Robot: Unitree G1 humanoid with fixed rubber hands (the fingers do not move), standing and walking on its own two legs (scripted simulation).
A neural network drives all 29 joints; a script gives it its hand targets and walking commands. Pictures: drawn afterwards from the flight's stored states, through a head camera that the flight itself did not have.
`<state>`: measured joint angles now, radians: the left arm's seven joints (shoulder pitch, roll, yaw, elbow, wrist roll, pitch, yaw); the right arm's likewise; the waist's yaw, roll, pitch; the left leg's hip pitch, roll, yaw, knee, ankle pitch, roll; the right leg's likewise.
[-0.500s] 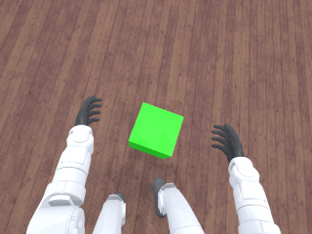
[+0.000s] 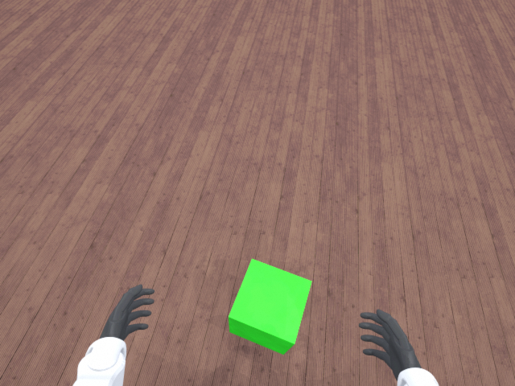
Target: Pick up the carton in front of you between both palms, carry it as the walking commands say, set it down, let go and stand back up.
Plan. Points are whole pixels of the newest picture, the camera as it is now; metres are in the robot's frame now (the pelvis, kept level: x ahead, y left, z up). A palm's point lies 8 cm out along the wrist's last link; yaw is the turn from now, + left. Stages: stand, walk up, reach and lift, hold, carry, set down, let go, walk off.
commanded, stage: let go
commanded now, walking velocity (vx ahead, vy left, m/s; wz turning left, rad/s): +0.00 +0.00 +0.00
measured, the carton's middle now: (268, 308) +0.38 -0.08 -0.65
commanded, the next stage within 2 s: stand in 0.54 s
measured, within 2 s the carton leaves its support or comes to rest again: neither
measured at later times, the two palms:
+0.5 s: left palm (90, 378) +0.15 +0.23 -0.07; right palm (408, 374) +0.15 -0.23 -0.06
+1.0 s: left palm out of the picture +0.11 +0.28 -0.08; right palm (432, 373) +0.15 -0.30 -0.10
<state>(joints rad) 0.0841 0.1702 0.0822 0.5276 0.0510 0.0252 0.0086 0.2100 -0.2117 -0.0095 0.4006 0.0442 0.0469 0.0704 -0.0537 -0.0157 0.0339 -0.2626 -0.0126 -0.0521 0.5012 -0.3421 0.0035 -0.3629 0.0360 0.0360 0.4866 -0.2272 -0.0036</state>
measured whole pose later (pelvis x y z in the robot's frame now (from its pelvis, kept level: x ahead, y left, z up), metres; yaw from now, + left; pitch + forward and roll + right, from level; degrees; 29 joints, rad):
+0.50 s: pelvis -0.01 +0.00 +0.00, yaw +0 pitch -5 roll -1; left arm 0.21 0.21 0.02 0.48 -0.01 0.11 -0.03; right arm 0.22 -0.23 -0.02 0.38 -0.02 0.24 0.02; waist -0.01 0.02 0.07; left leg -0.06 -0.02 -0.04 0.49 -0.34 0.01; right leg -0.17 0.03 0.05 0.49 -0.23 0.00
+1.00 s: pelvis +0.01 -0.02 +0.00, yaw +2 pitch +0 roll +0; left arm 0.18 0.32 0.06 0.79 0.03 0.01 0.02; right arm 0.19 -0.36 -0.03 0.74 -0.04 0.00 -0.03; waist 0.01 0.06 0.02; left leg -0.12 0.00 -0.08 0.47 -0.35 -0.02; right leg -0.23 0.04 0.00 0.50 -0.28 -0.03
